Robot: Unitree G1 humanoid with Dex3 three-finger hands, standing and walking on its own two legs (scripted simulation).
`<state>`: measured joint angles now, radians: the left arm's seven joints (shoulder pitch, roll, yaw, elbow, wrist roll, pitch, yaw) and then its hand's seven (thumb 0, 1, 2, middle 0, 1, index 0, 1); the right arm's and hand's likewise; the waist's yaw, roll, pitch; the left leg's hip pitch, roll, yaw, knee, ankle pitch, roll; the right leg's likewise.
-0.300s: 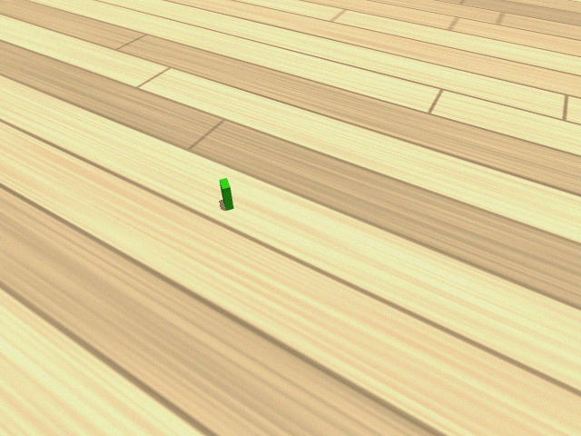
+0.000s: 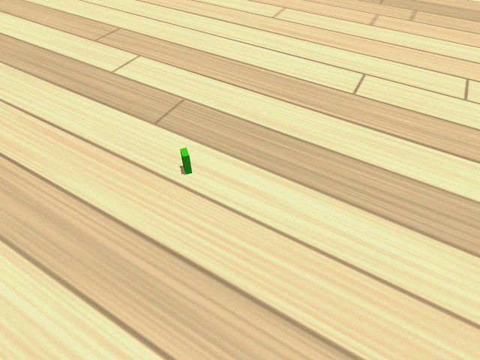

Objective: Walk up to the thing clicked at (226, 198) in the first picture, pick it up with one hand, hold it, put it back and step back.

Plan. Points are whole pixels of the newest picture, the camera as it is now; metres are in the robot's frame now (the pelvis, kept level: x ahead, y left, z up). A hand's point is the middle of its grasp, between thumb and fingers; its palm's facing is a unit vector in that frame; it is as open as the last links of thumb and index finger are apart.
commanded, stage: stand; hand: left
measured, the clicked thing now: (186, 161) +1.23 +0.29 -0.71
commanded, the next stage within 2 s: walk up in 0.82 s
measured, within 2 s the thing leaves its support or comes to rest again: neither
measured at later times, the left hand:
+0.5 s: hand out of the picture +0.08 +0.25 -0.16, palm faces -0.02 -0.94 -0.34, open 7.4 cm
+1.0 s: hand out of the picture +0.07 +0.28 -0.15, palm faces +0.06 -0.93 -0.35, open 7.4 cm
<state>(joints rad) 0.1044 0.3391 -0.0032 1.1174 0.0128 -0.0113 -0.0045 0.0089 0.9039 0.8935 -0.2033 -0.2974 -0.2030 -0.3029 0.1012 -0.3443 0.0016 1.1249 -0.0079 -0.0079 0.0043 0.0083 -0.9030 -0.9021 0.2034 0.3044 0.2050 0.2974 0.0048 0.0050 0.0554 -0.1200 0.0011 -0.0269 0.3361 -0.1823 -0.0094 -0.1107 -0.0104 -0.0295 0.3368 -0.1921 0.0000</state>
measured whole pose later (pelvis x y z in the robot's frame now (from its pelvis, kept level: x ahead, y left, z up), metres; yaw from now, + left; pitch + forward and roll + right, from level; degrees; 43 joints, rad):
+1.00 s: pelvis +0.03 +0.01 -0.01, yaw +2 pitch -2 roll -1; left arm 0.22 0.37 0.07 1.02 0.04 -0.06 -0.05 0.01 0.90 0.89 -0.21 -0.30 -0.21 -0.30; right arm 0.20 -0.41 -0.06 1.06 -0.04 -0.01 0.05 0.01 -0.90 -0.90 0.20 0.30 0.21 0.30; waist 0.04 0.02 0.04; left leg -0.34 0.01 -0.03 0.77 -0.42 0.03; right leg -0.07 -0.02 -0.06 0.37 -0.28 -0.03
